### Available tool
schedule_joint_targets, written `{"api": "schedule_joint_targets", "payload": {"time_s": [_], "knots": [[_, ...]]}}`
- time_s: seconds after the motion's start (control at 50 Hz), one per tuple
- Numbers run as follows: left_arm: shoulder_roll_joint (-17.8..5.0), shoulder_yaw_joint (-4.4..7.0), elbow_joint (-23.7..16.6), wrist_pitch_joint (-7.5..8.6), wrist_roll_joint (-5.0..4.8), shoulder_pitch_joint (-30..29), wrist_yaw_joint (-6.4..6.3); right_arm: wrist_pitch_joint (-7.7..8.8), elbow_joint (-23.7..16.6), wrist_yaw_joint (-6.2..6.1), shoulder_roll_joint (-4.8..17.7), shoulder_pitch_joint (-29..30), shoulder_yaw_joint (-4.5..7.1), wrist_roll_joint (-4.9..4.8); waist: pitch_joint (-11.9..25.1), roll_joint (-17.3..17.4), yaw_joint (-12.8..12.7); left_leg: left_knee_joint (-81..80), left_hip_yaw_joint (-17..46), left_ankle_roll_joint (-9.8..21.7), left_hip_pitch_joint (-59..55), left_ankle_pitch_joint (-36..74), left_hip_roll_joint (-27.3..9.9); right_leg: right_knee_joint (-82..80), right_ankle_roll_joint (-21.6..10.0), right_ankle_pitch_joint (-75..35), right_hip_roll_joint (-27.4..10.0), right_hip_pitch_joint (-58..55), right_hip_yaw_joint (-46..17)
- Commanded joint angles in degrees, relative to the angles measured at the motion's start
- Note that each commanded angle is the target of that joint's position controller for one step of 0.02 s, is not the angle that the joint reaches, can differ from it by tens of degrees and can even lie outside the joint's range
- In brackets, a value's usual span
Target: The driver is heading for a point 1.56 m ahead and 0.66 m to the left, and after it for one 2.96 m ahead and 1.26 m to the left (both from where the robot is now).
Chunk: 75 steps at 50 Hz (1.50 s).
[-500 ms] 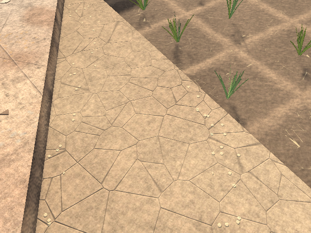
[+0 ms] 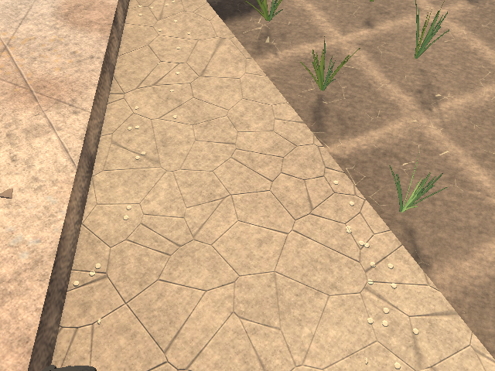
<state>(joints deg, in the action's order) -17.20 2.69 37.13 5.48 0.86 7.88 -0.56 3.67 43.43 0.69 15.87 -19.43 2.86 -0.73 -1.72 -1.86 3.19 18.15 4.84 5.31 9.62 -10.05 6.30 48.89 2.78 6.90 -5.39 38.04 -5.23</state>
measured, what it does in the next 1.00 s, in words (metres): walks ahead, turning left: right foot, then left foot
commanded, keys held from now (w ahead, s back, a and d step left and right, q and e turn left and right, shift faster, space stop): q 1.00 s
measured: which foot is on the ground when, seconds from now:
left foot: down 0.00-0.20, up 0.22-0.62, down 0.64-1.00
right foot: up 0.00-0.18, down 0.20-0.64, up 0.66-1.00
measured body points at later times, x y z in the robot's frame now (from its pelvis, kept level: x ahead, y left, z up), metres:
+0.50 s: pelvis +0.18 -0.04 -0.01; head +0.22 -0.03 +0.44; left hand +0.24 +0.26 -0.11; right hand +0.41 -0.27 -0.10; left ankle +0.17 +0.10 -0.70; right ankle +0.27 -0.14 -0.75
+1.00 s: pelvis +0.19 +0.00 -0.01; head +0.21 +0.04 +0.44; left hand +0.18 +0.33 -0.11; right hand +0.50 -0.14 -0.07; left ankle +0.16 +0.09 -0.75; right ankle +0.30 -0.12 -0.71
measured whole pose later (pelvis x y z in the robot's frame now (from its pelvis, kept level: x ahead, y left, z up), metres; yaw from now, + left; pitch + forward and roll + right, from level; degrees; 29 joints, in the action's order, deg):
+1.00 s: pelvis +0.19 +0.00 -0.01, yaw +36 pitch +2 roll -2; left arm -17.7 4.2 42.1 -0.4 -0.3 4.4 -0.5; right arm -2.5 32.3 -1.7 18.6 -10.9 3.6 -0.2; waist -2.6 -0.5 0.7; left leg 28.9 9.3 2.6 18.6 -11.8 4.3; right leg 44.2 4.7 20.4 1.9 24.6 -5.0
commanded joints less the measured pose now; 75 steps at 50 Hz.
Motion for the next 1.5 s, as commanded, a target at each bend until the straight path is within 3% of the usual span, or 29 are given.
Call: {"api": "schedule_joint_targets", "payload": {"time_s": [0.02, 0.1, 0.16, 0.18, 0.2, 0.22, 0.24, 0.28, 0.32, 0.38, 0.54, 0.62, 0.64, 0.66, 0.68, 0.7, 0.74, 0.9, 1.08, 1.1, 1.12, 1.14, 1.18, 1.22, 1.3, 1.36, 1.44, 1.46, 1.5], "knots": [[-2.42, 0.44, -4.18, 0.93, -0.05, -4.85, 0.28, 0.33, -3.75, -1.18, 10.69, 1.44, 2.94, -0.45, -0.47, 5.82, -0.28, -5.64, 8.99, 7.58, 6.05, 10.52, -11.14, -11.63, 1.23, -10.56, 3.29, -5.98, 2.02], [-3.85, 1.11, -5.06, 1.56, -0.33, -8.62, 1.36, -1.74, -2.49, -2.05, 10.85, -2.37, 3.37, -1.02, 2.18, 7.34, 0.66, 2.38, 12.48, 4.87, 1.94, 17.7, -11.35, -19.26, 0.45, -11.87, 7.59, -11.54, 1.57], [-6.03, 2.34, -3.94, 1.8, -0.39, -4.02, 1.43, -2.75, -4.47, -2.63, 10.04, 1.13, 3.46, -0.79, 4.54, 9.34, -2.95, 10.95, 17.03, 1.88, -1.96, 19.73, -11.16, -24.12, -2.27, -8.91, 7.53, -17.11, 0.47], [-7.32, 2.86, -3.31, 2.09, 0.25, -0.01, 1.03, -2.69, -5.62, -2.53, 8.66, 2.6, 3.09, -0.71, 7.65, 8.33, -5.4, 17.69, 15.59, -0.4, -0.39, 19.77, -8.19, -27.26, -4.34, -15.26, 4.99, -24.97, 0.34], [-11.09, 3.56, -3.13, 2.02, 1.44, 6.7, 0.36, -2.49, -7.69, -2.42, 5.15, 2.45, 1.89, 0.45, 16.63, 0.75, -7.4, 33.3, 11.35, -3.09, 7.14, 4.6, -4.28, -23.21, -8.54, -31.24, -6.7, -40.81, -8.73], [-11.52, 3.2, -3.38, 0.76, 2.09, 7.19, 0.36, -2.25, -6.44, -2.02, 1.74, -11.35, 0.85, 0.68, 24.77, -15.21, -1.35, 49.38, 7.72, -6.18, 21.58, -35.74, 2.65, -19.25, -18.62, -48.69, -21.5, -56.44, -26.66], [-9.8, 3.32, -3.16, -0.48, -0.01, 6.55, 0.7, -2.64, -5.12, -1.79, 8.76, -14.18, 1.79, -0.61, 26.43, -13.43, -1.7, 57.53, 6.88, -7.41, 26.01, -30.38, -2.72, -21.83, -20.52, -31.37, -22.96, -54.24, -32.46], [-3.97, 1.51, -4.49, -2.15, -0.06, 0.95, 0.01, -4.69, -6.53, -2.54, 12.18, -2.14, 3.3, -0.98, 13.54, -2.81, -4.12, 58.72, 2.38, -9.96, 29.18, -21.0, -6.12, -25.74, -15.79, -17.81, -14.52, -41.21, -17.1], [-4.48, 1.3, -3.68, -2.94, 0.51, -2.73, -0.06, -6.57, -7.74, -2.76, 9.98, -0.49, 3.29, -0.66, 6.73, -4.34, -1.93, 55.02, 0.43, -10.73, 24.56, -17.53, -8.16, -29.45, -14.84, -15.09, -9.93, -28.11, -8.66], [-5.67, 1.99, -2.12, -2.7, 0.92, -3.47, -0.23, -6.95, -8.8, -2.88, 6.27, -0.21, 2.47, -0.22, 5.85, -6.56, -1.66, 46.94, -2.5, -10.82, 20.81, -14.98, -8.52, -32.44, -16.26, -17.83, -8.94, -24.66, -2.3], [-9.44, 3.41, 0.13, -4.45, -0.65, -4.36, -0.24, -7.23, -12.53, -0.69, 7.33, 6.78, 2.32, -0.02, 6.85, -5.9, -3.52, 28.68, -5.65, -7.76, 13.15, -8.58, -10.23, -32.81, -16.21, -8.85, -12.47, -26.59, 3.5], [-9.1, 3.46, 1.91, -5.19, -2.36, -3.03, -0.02, -7.21, -12.35, -0.16, 8.12, 4.48, 3.24, 0.23, 6.78, -4.09, -1.64, 11.98, -8.3, -3.49, 3.59, -1.58, -6.95, -24.27, -10.41, -2.99, -10.72, -26.12, 7.39], [-6.83, 2.94, 3.25, -5.39, -1.71, 0.15, 0.14, -7.05, -12.11, -0.77, 11.2, 2.49, 4.3, 0.34, 6.53, 2.35, -1.71, 5.99, -1.99, -0.81, -2.7, 8.26, -9.84, -15.82, -5.8, 3.97, -7.13, -20.55, 11.42], [-3.41, 1.71, 1.13, -5.43, 1.45, 0.92, 0.56, -6.87, -13.82, -1.94, 18.08, 2.07, 5.61, 0.5, 6.17, 21.0, -4.02, 4.39, 19.6, 7.11, -10.78, 27.77, -25.13, 3.45, 0.74, 28.36, 1.82, -3.8, 16.38], [-6.06, 2.5, -0.79, -5.27, 0.97, -5.39, -0.09, -5.65, -14.84, -1.32, 17.89, 1.56, 5.24, 2.48, 8.02, 17.41, 0.73, 1.59, 25.85, 15.2, -5.51, 25.76, -28.8, 14.24, 1.36, 32.43, 5.68, 0.93, 5.74], [-7.6, 3.12, -0.79, -5.48, -0.53, -6.52, -0.46, -4.52, -14.35, -0.9, 15.99, 2.98, 4.72, 2.76, 6.83, 12.13, 0.05, 0.98, 20.84, 13.57, -4.26, 21.88, -25.75, 17.93, 0.64, 28.01, 4.41, 1.61, 2.97], [-7.81, 3.59, 0.96, -5.85, -0.44, -4.33, -1.22, -3.93, -14.57, -1.28, 12.62, 8.16, 3.82, 0.73, 5.91, 8.31, -2.76, 2.07, 15.03, 8.03, -3.45, 17.46, -20.7, 16.18, 0.34, 19.42, 2.99, 1.67, 1.71], [-5.0, 2.62, 0.81, -5.43, -0.89, -5.51, -0.64, -5.16, -14.79, -3.06, 12.62, 8.22, 3.65, 0.59, 7.68, 10.14, -2.38, 3.6, 15.82, 7.64, -3.19, 15.08, -16.78, 1.39, 2.63, 12.14, 6.3, -5.94, 0.87], [-5.36, 3.01, 2.01, -3.87, -1.18, -0.45, 1.32, -6.11, -15.17, -2.35, 11.55, 11.73, 3.55, -0.55, 8.43, 11.09, -4.44, 8.39, 22.65, 4.71, 0.36, 14.23, -13.53, -24.98, -0.88, 4.77, 7.53, -23.07, 1.97], [-6.52, 3.32, 2.13, -3.8, -0.55, 0.39, 1.21, -6.04, -14.73, -2.52, 10.03, 10.17, 3.1, -0.44, 8.74, 8.95, -4.13, 10.42, 20.96, 1.99, 3.88, 7.81, -11.39, -28.52, -2.53, -1.31, 3.88, -28.69, -0.1], [-9.69, 3.67, 1.08, -4.06, 0.55, 0.37, 0.92, -5.84, -14.33, -2.43, 6.88, 7.15, 2.1, 0.85, 9.71, -2.06, -2.19, 20.58, 13.88, -1.63, 10.39, -7.85, -5.65, -30.7, -6.78, -8.79, -7.23, -34.39, -10.79], [-11.72, 3.92, 1.79, -4.29, 1.72, -0.92, 0.96, -5.35, -15.77, -2.65, 8.81, 7.86, 2.73, 0.53, 5.22, -14.22, -1.06, 28.49, 5.38, -4.98, 19.62, -25.77, 1.24, -31.95, -17.31, -15.85, -15.32, -30.88, -22.33], [-7.67, 2.92, 0.33, -3.91, 0.55, -3.67, 0.44, -5.05, -13.22, -2.86, 14.25, 7.53, 4.79, 0.64, 3.92, -6.72, -2.09, 44.93, 6.58, -8.19, 20.6, -23.48, -1.91, -31.63, -18.78, -12.54, -13.99, -28.47, -18.46], [-6.07, 2.27, 0.31, -3.98, -0.93, -5.46, 0.07, -5.92, -11.56, -3.06, 11.02, 6.62, 4.23, 0.79, 2.79, -5.04, -1.73, 47.16, 6.91, -10.05, 21.92, -18.51, -2.28, -30.19, -15.43, -11.32, -9.51, -29.7, -12.53], [-4.87, 1.57, 1.32, -5.08, -0.55, -4.39, -0.21, -5.7, -11.6, -2.39, 4.85, 8.92, 1.76, 0.68, 4.49, -7.47, -3.14, 31.52, 0.12, -11.47, 14.49, -15.67, -5.38, -28.67, -14.32, -15.91, -4.9, -30.91, -4.78], [-7.05, 1.97, 2.43, -5.96, -0.77, -0.53, -0.03, -5.35, -11.12, -2.11, 4.77, 9.76, 1.32, 0.12, 6.4, -8.74, -5.41, 17.68, -3.59, -11.0, 7.44, -13.68, -5.7, -28.16, -14.87, -11.06, -5.67, -31.62, -6.05], [-6.08, 0.98, 2.97, -5.02, -1.09, 0.68, 0.67, -4.64, -9.06, -2.44, 7.66, 4.32, 1.8, 0.46, 4.7, -4.06, -2.8, 5.85, -1.06, -4.47, -8.74, -7.24, -8.05, -26.33, -9.14, 19.39, -2.42, -17.86, -5.96], [-2.49, 0.02, 1.37, -3.93, -0.57, -0.77, 0.91, -4.27, -7.64, -2.42, 12.06, 0.89, 3.04, 1.3, 4.11, 6.68, -2.7, 5.08, 7.6, 0.44, -8.68, -19.09, -13.08, -18.05, -5.29, 22.81, 4.6, -11.19, 3.05], [-5.1, 0.8, -1.28, -2.22, -2.12, -8.38, 0.79, -2.78, -6.59, -1.64, 12.27, -3.11, 3.16, 1.53, -3.67, 14.74, 2.37, -8.78, 26.91, 9.31, -4.34, -32.29, -23.96, -1.14, -2.78, 23.45, 6.19, -1.52, 6.02]]}}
